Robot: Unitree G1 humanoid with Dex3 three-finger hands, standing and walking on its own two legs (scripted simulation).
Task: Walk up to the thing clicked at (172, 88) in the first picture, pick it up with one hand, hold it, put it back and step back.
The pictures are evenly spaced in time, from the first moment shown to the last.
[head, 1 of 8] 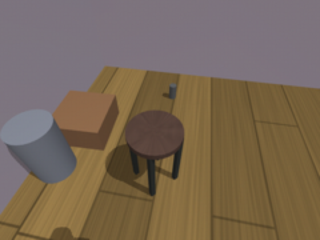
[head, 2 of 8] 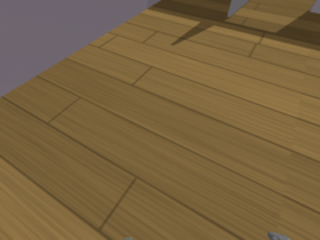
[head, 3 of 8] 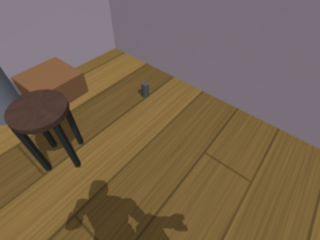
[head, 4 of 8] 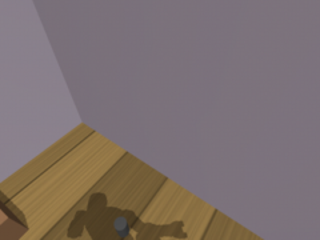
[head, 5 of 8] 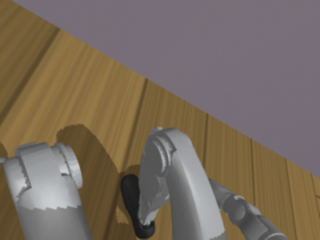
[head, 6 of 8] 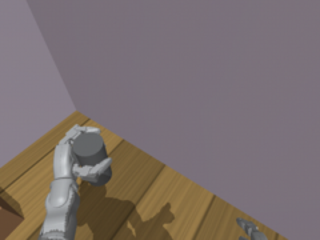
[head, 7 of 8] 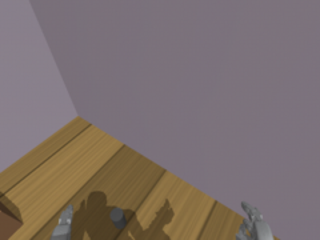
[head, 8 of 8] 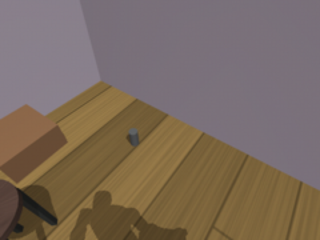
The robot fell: no
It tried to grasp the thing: yes
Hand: left
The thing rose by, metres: 0.70
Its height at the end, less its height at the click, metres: +0.00
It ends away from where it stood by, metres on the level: 0.01
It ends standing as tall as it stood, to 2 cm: yes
